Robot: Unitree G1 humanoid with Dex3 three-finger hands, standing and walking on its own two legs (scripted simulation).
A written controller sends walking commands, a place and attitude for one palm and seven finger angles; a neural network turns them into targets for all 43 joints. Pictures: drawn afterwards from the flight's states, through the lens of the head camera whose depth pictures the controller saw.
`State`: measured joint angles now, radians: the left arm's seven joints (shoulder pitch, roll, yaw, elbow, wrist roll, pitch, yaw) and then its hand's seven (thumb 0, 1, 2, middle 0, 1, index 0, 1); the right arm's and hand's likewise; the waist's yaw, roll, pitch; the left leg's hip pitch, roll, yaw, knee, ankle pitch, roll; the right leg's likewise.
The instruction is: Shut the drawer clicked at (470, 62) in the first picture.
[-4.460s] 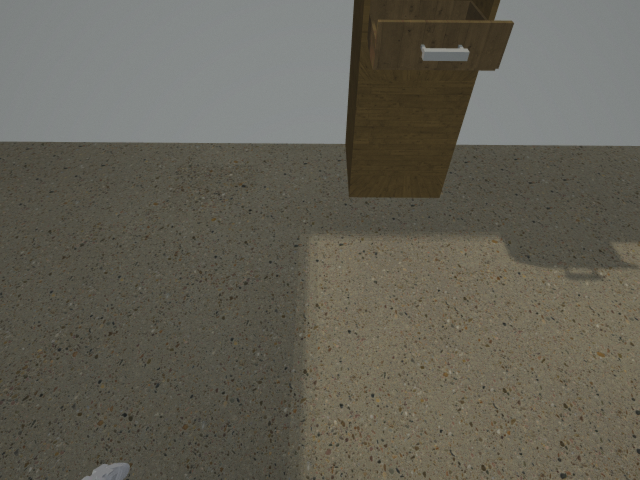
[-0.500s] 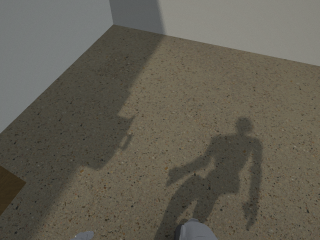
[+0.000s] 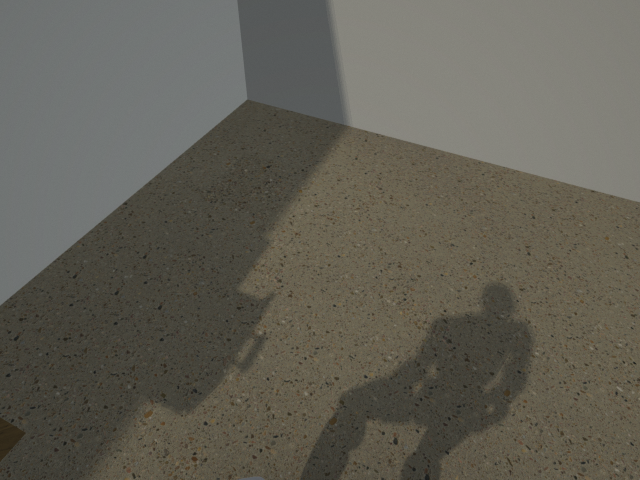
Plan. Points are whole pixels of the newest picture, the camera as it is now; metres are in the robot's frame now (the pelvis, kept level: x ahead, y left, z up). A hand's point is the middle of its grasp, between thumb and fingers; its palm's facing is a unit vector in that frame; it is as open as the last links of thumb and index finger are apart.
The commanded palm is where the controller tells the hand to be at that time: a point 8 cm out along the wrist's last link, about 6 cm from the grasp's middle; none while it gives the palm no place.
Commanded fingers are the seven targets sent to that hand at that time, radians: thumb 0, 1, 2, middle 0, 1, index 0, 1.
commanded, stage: turn to face it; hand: left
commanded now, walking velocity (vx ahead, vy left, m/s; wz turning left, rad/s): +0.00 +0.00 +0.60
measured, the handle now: out of the picture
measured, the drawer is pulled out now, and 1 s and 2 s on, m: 0.21 0.21 0.21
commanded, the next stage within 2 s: take the last steps up to it in 1.94 s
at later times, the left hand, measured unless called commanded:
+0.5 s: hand out of the picture +0.09 +0.21 -0.15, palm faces +0.28 -0.92 -0.28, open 7.4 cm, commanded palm none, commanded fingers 0.00 0.90 0.90 -0.20 -0.30 -0.20 -0.30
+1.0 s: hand out of the picture -0.09 +0.18 -0.18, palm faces +0.59 -0.76 -0.25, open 7.4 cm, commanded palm none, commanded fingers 0.00 0.90 0.90 -0.20 -0.30 -0.20 -0.30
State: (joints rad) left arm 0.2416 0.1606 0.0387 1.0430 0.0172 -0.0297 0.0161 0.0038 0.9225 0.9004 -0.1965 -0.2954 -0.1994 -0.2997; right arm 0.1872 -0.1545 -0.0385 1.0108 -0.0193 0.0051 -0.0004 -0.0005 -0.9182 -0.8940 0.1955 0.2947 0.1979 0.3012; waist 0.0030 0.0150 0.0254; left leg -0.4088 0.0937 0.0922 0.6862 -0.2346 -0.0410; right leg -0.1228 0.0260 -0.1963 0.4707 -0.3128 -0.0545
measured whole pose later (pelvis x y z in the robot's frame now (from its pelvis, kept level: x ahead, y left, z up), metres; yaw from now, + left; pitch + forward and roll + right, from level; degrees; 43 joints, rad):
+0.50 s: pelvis +0.03 -0.02 +0.00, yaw +15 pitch +1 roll -1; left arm 0.15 0.21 0.08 0.89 0.01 0.04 0.02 0.00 0.91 0.90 -0.19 -0.29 -0.20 -0.30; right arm 0.23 -0.22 -0.09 0.94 -0.03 0.05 0.01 0.01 -0.90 -0.89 0.20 0.30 0.20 0.30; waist -0.04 0.04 0.04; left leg -0.39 -0.05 -0.10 0.51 -0.13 0.01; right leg -0.31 -0.02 -0.02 0.65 -0.38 0.07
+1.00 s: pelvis +0.01 -0.02 -0.01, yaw +35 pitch +0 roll +1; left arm 0.25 0.27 0.07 0.93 0.02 0.07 0.01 0.00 0.90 0.90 -0.20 -0.30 -0.20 -0.30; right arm 0.10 -0.24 -0.06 0.88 -0.02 0.03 0.03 0.01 -0.90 -0.89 0.20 0.29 0.20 0.30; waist 0.03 -0.07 0.11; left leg -0.30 0.01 0.09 0.63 -0.33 0.02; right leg -0.36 -0.17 -0.16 0.92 -0.54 0.08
